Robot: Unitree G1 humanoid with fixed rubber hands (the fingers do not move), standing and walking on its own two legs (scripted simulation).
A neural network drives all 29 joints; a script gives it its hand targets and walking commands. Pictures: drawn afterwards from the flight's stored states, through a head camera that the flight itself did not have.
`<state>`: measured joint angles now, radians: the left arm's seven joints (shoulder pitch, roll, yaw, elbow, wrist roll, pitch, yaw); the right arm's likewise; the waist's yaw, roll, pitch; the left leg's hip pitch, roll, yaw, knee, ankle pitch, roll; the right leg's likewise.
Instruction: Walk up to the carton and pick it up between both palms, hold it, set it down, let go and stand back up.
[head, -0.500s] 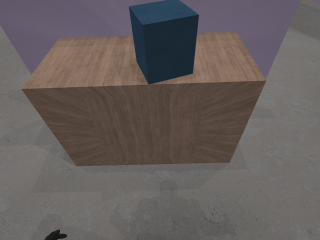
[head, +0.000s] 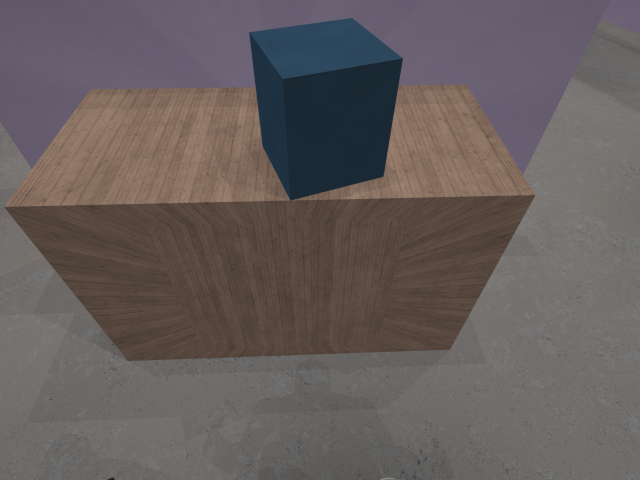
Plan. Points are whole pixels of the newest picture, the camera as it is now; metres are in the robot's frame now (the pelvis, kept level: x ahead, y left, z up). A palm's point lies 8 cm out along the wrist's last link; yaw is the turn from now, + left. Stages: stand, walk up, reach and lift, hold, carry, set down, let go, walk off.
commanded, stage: walk up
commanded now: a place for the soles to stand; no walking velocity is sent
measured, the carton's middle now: (321, 109) +0.78 +0.02 +0.07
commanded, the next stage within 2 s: none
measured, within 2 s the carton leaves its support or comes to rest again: neither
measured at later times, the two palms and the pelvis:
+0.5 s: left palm out of the picture +0.17 +0.32 -0.09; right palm out of the picture +0.08 -0.31 -0.09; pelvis +0.08 +0.02 +0.00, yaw +0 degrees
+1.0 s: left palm (64, 425) +0.23 +0.37 -0.09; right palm (556, 471) +0.18 -0.28 -0.09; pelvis +0.15 +0.06 +0.00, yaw +1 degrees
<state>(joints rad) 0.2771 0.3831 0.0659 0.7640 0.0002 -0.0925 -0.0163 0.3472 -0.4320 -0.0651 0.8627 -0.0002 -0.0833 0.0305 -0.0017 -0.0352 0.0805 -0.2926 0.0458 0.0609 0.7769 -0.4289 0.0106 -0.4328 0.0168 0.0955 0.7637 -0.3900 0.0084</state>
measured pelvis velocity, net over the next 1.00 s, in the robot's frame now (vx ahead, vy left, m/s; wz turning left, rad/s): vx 0.15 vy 0.06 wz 0.02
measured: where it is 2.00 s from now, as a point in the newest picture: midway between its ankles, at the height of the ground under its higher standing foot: outside the picture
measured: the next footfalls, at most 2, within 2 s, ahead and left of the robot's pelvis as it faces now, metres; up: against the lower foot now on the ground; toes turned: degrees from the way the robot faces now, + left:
left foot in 0.26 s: +0.12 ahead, +0.14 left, +0.00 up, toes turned +4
right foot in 0.52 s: +0.22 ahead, -0.11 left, +0.00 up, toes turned +4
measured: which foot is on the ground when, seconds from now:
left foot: down 0.00-0.02, up 0.04-0.24, down 0.26-0.54, up 0.56-0.80, down 0.82-1.00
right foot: down 0.00-0.26, up 0.28-0.50, down 0.52-0.84, up 0.86-1.00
